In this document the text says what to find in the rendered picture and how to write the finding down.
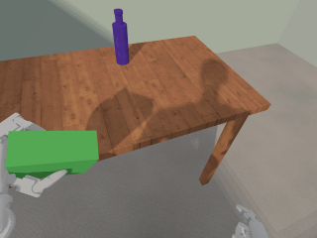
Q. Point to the robot left hand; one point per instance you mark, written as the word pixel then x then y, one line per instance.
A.
pixel 28 185

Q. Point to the table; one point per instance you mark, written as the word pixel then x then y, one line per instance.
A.
pixel 169 88

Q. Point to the sponge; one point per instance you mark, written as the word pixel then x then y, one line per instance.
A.
pixel 41 153

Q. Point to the left robot forearm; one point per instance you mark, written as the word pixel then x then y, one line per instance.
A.
pixel 7 216

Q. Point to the robot right hand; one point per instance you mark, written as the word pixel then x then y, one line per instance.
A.
pixel 255 229

